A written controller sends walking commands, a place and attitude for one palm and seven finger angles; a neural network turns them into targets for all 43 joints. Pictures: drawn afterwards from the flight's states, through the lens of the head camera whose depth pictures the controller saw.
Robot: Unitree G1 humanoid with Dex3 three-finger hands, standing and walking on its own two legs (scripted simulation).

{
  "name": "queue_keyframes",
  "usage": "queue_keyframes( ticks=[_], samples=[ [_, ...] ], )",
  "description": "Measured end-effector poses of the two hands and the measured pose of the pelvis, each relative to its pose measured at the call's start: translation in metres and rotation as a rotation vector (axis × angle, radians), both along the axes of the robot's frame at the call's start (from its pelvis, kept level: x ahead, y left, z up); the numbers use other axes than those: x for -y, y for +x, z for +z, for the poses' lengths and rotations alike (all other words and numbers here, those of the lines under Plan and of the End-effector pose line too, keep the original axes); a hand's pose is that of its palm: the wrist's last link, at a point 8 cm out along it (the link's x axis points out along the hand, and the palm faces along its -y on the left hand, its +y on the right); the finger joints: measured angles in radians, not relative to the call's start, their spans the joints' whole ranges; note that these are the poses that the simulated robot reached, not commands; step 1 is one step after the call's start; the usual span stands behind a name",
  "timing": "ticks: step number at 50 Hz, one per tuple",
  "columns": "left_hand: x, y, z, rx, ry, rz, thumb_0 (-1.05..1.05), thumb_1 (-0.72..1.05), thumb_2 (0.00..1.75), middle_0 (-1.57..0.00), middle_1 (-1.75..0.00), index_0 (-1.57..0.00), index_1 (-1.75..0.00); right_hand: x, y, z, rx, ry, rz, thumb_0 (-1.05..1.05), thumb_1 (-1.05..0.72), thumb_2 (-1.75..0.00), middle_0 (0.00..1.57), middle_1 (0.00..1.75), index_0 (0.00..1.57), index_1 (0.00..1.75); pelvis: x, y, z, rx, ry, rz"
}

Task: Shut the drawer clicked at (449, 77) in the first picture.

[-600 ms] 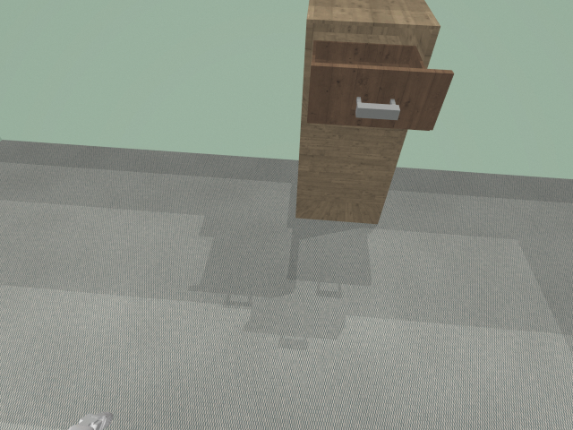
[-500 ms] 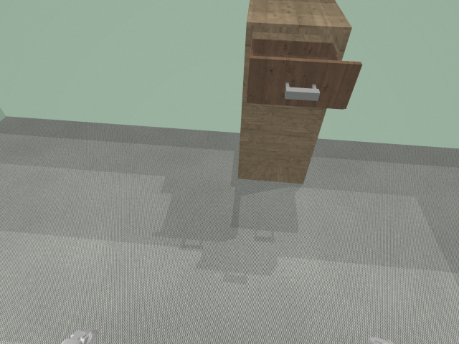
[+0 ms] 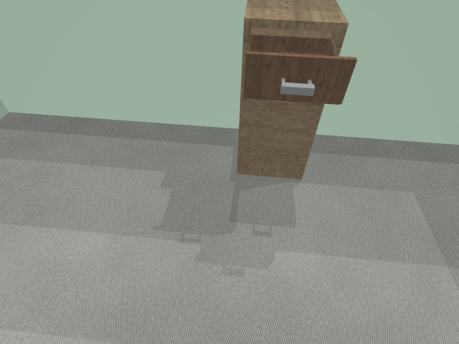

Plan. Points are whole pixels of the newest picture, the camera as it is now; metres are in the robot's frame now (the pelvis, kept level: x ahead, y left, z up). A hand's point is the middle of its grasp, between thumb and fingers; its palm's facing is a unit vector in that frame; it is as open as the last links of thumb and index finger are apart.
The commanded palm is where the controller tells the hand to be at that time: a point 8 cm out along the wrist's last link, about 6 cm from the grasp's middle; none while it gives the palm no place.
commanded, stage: stand and wait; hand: left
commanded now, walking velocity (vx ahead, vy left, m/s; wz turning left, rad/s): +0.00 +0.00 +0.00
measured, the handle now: (296, 85) +0.88 -0.16 +0.02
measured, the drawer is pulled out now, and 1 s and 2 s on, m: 0.29 0.29 0.29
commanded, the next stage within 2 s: look at it before walking up in 0.22 s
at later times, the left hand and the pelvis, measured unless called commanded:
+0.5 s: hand out of the picture +0.07 +0.24 -0.15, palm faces -0.02 -0.94 -0.33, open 7.4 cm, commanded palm none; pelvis +0.00 +0.00 +0.00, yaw +0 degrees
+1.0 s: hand out of the picture +0.07 +0.25 -0.15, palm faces -0.01 -0.94 -0.33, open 7.4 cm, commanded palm none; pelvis +0.01 +0.00 +0.00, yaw +0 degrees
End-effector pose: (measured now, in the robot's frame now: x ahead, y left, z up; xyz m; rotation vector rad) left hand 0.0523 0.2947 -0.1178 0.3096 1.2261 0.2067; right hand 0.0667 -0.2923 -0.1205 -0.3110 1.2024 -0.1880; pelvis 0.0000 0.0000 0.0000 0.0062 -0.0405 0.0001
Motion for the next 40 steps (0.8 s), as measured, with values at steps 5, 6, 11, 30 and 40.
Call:
queue_keyframes(
  ticks=[5, 6, 11, 30, 40],
  samples=[
    [0.002, -0.002, 0.001, -0.003, 0.001, -0.002, 0.01, 0.9, 0.9, -0.21, -0.3, -0.2, -0.3, 0.002, -0.011, -0.002, -0.021, 0.004, -0.012, 0.01, -0.9, -0.9, 0.21, 0.3, 0.21, 0.3, 0.002, -0.003, 0.001, 0.0, 0.0, -0.002],
    [0.002, -0.002, 0.001, -0.003, 0.001, -0.003, 0.01, 0.9, 0.9, -0.21, -0.3, -0.2, -0.3, 0.002, -0.013, -0.002, -0.023, 0.005, -0.014, 0.0, -0.9, -0.9, 0.21, 0.3, 0.21, 0.3, 0.003, -0.004, 0.001, 0.0, -0.001, -0.002],
    [0.005, 0.001, 0.001, 0.007, -0.002, -0.009, 0.01, 0.9, 0.9, -0.21, -0.3, -0.2, -0.3, 0.002, -0.017, -0.003, -0.027, 0.01, -0.019, 0.0, -0.9, -0.9, 0.21, 0.3, 0.21, 0.3, 0.004, -0.005, 0.001, -0.002, -0.001, -0.004],
    [0.007, 0.013, 0.0, 0.024, -0.013, -0.017, 0.01, 0.9, 0.9, -0.21, -0.3, -0.2, -0.3, -0.001, -0.008, 0.001, -0.012, 0.008, -0.015, 0.0, -0.9, -0.9, 0.21, 0.3, 0.21, 0.3, 0.003, -0.002, 0.002, -0.008, -0.001, -0.007],
    [0.005, 0.01, -0.001, 0.002, -0.011, -0.006, 0.01, 0.9, 0.9, -0.2, -0.3, -0.2, -0.3, -0.002, 0.0, 0.001, -0.016, 0.006, -0.006, 0.0, -0.9, -0.9, 0.21, 0.3, 0.21, 0.3, 0.002, 0.002, 0.003, -0.012, -0.001, -0.004]
  ],
)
